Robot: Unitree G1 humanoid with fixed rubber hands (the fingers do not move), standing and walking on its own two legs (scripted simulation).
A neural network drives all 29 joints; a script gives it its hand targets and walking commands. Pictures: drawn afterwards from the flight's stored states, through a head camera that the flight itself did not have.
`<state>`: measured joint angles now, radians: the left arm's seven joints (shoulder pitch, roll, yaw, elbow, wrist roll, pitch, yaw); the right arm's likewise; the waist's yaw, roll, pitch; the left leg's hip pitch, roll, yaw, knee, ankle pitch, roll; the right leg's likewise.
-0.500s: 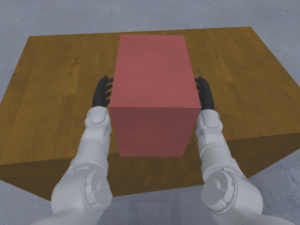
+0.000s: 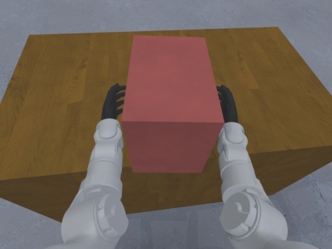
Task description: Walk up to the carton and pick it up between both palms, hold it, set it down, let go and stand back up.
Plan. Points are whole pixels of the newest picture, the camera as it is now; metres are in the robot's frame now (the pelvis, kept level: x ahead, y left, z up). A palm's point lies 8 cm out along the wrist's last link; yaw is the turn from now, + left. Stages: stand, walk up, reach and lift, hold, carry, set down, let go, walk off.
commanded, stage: set down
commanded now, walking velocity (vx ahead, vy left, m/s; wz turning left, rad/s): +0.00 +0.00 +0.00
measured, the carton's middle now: (168, 105) +0.49 +0.04 +0.02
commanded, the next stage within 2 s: none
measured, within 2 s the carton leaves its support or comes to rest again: neither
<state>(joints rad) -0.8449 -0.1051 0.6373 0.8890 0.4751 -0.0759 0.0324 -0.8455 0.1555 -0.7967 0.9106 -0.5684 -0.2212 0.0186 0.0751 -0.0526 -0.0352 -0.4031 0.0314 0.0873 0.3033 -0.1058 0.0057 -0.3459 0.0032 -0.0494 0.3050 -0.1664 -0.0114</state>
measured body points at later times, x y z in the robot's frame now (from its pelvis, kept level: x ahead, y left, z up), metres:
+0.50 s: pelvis +0.00 +0.00 +0.00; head +0.09 +0.03 +0.44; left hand +0.42 +0.18 +0.04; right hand +0.44 -0.11 +0.05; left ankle +0.01 +0.11 -0.75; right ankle -0.02 -0.11 -0.75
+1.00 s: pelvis -0.01 +0.00 -0.01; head +0.09 +0.02 +0.42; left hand +0.45 +0.19 +0.03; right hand +0.46 -0.11 +0.04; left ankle +0.01 +0.11 -0.75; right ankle -0.02 -0.11 -0.75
